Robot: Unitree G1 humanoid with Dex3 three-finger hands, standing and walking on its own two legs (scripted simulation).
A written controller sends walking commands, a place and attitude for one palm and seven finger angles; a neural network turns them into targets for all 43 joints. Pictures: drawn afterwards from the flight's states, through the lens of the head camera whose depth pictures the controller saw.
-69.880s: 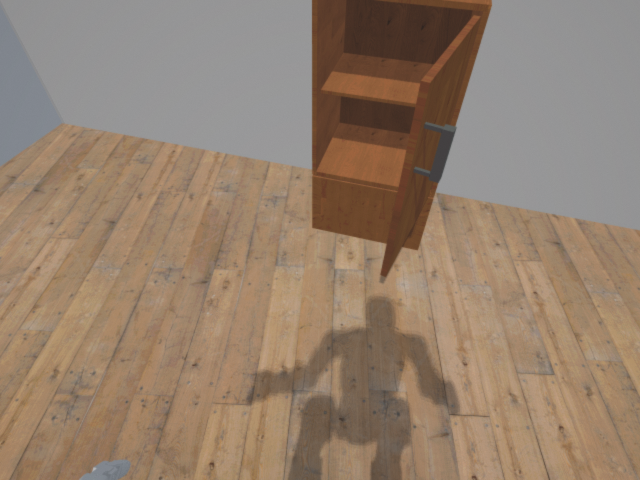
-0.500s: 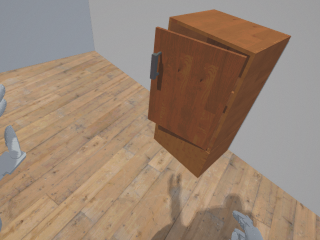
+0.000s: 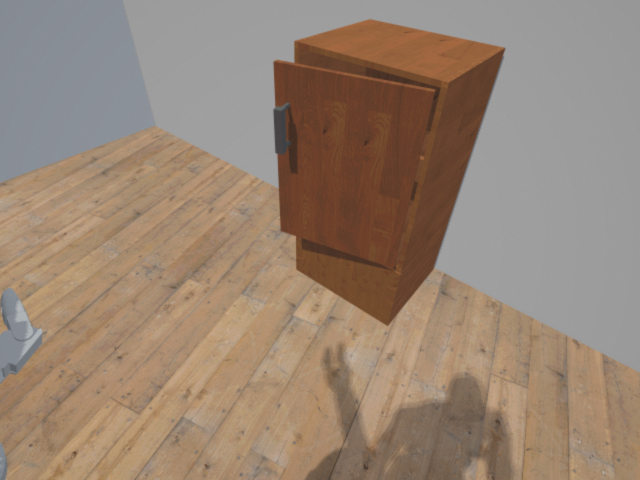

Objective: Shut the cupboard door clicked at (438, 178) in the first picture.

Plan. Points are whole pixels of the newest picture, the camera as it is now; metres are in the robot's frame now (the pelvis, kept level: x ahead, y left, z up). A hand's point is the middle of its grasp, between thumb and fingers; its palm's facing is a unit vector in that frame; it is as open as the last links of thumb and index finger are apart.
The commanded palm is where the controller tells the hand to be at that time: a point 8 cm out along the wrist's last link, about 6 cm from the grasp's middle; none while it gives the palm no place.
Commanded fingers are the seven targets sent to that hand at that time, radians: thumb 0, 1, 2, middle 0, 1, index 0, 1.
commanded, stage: stop stepping back and stand still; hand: left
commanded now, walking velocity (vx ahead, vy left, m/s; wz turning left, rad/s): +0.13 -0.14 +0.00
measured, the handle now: (283, 128) +1.04 +0.16 -0.02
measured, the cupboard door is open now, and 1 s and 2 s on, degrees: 14 14 14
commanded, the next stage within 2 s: let the arm hang, fingers relaxed in 0.92 s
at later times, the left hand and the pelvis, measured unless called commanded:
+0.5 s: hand (79, 325) +0.24 +0.27 +0.13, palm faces +0.42 -0.76 -0.49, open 7.4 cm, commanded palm +0.18 +0.31 +0.18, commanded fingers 0.00 0.90 0.90 -0.20 -0.30 -0.20 -0.30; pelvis +0.03 +0.01 -0.01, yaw +0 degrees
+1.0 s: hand (100, 296) +0.27 +0.27 +0.14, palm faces +0.32 -0.81 -0.50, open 7.4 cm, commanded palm none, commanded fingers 0.00 0.90 0.90 -0.20 -0.30 -0.20 -0.30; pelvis +0.06 +0.01 +0.00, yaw -1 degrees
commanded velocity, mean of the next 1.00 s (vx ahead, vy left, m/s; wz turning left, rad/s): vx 0.01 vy -0.04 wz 0.00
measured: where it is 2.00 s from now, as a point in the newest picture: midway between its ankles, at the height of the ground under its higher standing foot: outside the picture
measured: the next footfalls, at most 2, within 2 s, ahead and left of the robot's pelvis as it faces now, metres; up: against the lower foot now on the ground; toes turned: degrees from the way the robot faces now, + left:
left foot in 0.08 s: +0.09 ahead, +0.13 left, +0.00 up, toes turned +5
right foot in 0.34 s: +0.07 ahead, -0.09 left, +0.00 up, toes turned -6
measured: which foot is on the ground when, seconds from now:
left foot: up 0.00-0.06, down 0.08-1.00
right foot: down 0.00-0.08, up 0.10-0.32, down 0.34-1.00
